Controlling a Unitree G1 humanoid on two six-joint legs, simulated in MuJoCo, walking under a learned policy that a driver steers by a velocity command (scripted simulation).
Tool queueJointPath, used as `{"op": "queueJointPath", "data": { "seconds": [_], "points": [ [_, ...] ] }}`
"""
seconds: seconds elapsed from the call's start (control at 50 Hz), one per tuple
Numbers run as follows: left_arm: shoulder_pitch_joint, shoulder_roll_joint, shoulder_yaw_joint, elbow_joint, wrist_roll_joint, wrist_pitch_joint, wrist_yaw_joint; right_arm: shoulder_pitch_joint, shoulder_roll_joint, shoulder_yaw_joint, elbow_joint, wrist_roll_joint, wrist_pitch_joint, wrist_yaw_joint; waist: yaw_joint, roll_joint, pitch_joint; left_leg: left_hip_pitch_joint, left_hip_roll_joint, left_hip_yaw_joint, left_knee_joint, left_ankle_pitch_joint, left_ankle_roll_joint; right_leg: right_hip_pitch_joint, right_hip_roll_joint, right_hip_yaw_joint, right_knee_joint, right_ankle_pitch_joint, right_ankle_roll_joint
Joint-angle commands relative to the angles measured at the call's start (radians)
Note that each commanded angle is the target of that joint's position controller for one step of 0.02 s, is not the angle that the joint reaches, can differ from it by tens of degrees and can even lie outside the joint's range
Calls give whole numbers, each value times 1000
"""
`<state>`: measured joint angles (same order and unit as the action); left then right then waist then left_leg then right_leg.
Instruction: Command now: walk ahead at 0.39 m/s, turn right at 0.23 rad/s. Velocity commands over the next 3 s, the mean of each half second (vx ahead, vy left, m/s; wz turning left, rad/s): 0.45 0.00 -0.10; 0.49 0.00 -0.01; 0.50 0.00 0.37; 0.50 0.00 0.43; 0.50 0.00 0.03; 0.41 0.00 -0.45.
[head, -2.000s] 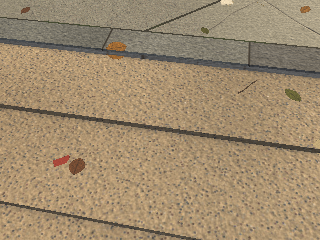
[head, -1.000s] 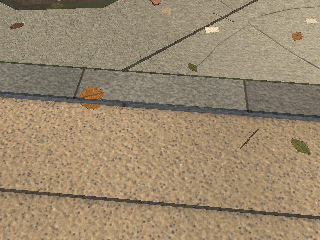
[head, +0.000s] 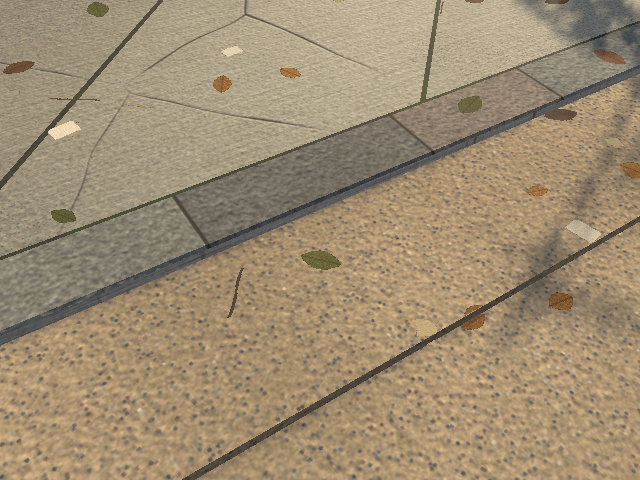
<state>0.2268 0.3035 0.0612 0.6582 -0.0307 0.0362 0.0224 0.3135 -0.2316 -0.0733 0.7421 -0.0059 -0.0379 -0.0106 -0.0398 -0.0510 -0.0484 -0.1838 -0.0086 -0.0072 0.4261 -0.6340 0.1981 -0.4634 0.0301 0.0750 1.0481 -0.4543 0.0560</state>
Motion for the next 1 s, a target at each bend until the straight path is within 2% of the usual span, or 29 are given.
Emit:
{"op": "queueJointPath", "data": {
  "seconds": [0.02,0.06,0.12,0.14,0.16,0.18,0.2,0.22,0.24,0.26,0.28,0.3,0.34,0.42,0.44,0.48,0.54,0.58,0.6,0.62,0.64,0.66,0.68,0.7,0.72,0.74,0.8,0.86,1.0],
  "points": [
    [-7,58,19,-52,4,-14,-20,-104,-137,-21,-84,-6,-15,-22,71,236,60,-31,173,-159,-245,239,-29,-17,-43,-90,17,105,44],
    [-53,23,3,-65,-5,-24,-29,-119,-169,-26,-85,5,-19,-26,81,230,61,-68,166,-111,-243,283,-21,104,-62,-97,-197,68,33],
    [27,46,14,-16,-13,-27,-36,-137,-200,-35,-87,20,-4,-19,109,226,44,-103,210,-113,-130,251,12,295,-82,-114,-465,51,5],
    [132,49,22,38,-16,-25,-39,-144,-186,-30,-88,24,8,-16,146,173,34,-169,198,-92,-15,205,10,425,-72,-159,-579,122,-10],
    [255,64,34,106,-17,-24,-42,-95,-144,-15,-76,10,15,-13,173,48,-17,-205,132,-30,216,193,-10,559,-30,-196,-641,128,-6],
    [367,76,37,142,-20,-29,-47,-115,-93,6,-89,-15,14,-4,218,-83,-56,-382,66,39,559,60,-64,721,-93,-105,-602,104,-17],
    [395,77,11,131,11,-39,-51,-152,32,41,-120,-20,6,9,184,-234,-45,-686,43,21,1001,-156,-105,734,-238,143,-455,168,-54],
    [304,200,37,90,21,-66,-57,-83,19,44,-170,71,-24,21,114,-285,-15,-892,-4,-71,1105,59,-111,621,-445,698,-831,-100,-238],
    [246,199,42,97,12,-87,-63,-152,-62,34,-192,95,-39,20,96,-126,116,-1012,67,-51,1202,165,-134,567,-513,755,-937,-310,-328],
    [195,130,19,112,20,-101,-60,-209,-89,33,-191,70,-47,16,96,-34,211,-1046,111,-64,1206,287,-149,483,-466,590,-914,-252,-333],
    [147,70,-5,110,38,-111,-59,-190,-81,37,-167,36,-49,11,66,-1,196,-970,139,-61,1210,361,-160,400,-388,453,-876,-112,-302],
    [107,58,-13,116,43,-113,-57,-159,-84,35,-162,23,-47,11,24,-35,192,-923,149,-44,1174,394,-176,342,-329,349,-867,-1,-286],
    [136,-3,-36,150,42,-116,-43,-183,-65,39,-169,30,-38,25,16,-49,189,-872,163,-27,1122,451,-192,276,-263,192,-861,221,-252],
    [243,19,-35,188,40,-113,-1,-379,-13,72,-249,13,-45,42,84,11,157,-721,122,78,712,598,-196,277,-193,10,-925,550,-218],
    [288,30,-34,202,35,-112,5,-441,9,81,-269,17,-50,48,114,4,153,-665,98,108,586,621,-188,305,-199,3,-959,594,-214],
    [324,54,-33,223,31,-107,8,-481,14,81,-284,34,-56,63,117,-34,150,-607,57,139,424,596,-161,422,-220,-21,-973,709,-208],
    [330,85,-27,236,34,-98,2,-409,-41,54,-275,31,-54,68,50,-122,55,-464,-28,171,337,509,-97,612,-258,-57,-807,1297,-195],
    [272,117,-13,232,41,-82,7,-189,-111,22,-224,28,-38,59,-90,-170,-70,-209,-66,147,250,489,-53,639,-265,-66,-556,1524,-170],
    [221,121,-9,210,42,-85,5,-22,-159,3,-169,29,-27,49,-167,-140,-149,68,-30,90,179,590,-31,500,-235,-69,-371,1418,-146],
    [219,54,-23,168,68,-94,7,154,-249,-17,-109,18,-15,29,-173,80,-299,431,206,-231,192,602,13,222,-128,-65,-30,775,-129],
    [359,-81,-49,175,51,-121,-18,146,-248,-13,-84,-6,-27,34,-58,368,-444,612,401,-773,-40,382,175,-86,73,95,288,-52,-96],
    [267,39,-16,180,21,-142,-38,62,-171,0,-97,-10,-26,24,-79,250,-295,465,375,-776,-140,231,145,-198,30,148,429,-20,-94],
    [159,56,-8,135,-6,-145,-42,-6,-128,13,-83,5,-31,21,-43,176,-88,282,343,-579,-159,213,107,-258,-23,71,440,35,-98],
    [102,45,-12,113,-1,-145,-34,-62,-113,18,-73,12,-43,27,5,41,0,116,300,-450,-194,282,72,-225,-86,32,384,117,-108],
    [80,32,-7,111,7,-136,-26,-107,-91,20,-64,2,-54,37,45,30,52,-5,241,-339,-223,357,42,-175,-120,19,332,177,-117],
    [126,17,-10,114,4,-122,-25,-124,-85,21,-56,-7,-64,41,83,93,46,-55,220,-278,-258,378,46,-124,-144,27,303,207,-113],
    [112,3,-11,114,14,-95,-14,-99,-84,20,-13,4,-84,45,96,94,69,-102,189,-185,-304,463,56,-143,-171,8,225,248,-89],
    [-39,11,-12,59,33,-97,-11,-32,-128,11,21,3,-79,28,58,79,111,-62,180,-127,-325,571,55,-276,-188,-16,64,379,-46],
    [-284,-21,-28,-11,23,-115,-38,124,-165,7,68,16,-48,7,-52,84,126,123,196,-83,-291,637,13,-263,-128,-69,-360,570,-20]
  ]
}}
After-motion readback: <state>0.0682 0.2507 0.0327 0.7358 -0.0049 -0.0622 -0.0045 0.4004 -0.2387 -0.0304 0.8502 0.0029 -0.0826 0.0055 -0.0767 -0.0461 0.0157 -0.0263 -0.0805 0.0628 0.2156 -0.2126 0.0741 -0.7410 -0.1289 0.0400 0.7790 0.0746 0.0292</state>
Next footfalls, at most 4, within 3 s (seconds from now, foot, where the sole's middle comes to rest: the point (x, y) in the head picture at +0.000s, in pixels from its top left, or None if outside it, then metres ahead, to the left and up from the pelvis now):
0.18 right None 0.06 -0.13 -0.79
0.60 left None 0.45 0.06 -0.76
1.12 right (388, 369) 0.78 -0.18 -0.73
1.58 left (279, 359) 0.80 0.07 -0.73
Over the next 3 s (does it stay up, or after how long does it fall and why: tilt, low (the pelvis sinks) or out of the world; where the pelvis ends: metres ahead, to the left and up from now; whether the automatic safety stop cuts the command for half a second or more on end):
stays up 1.42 0.14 0.08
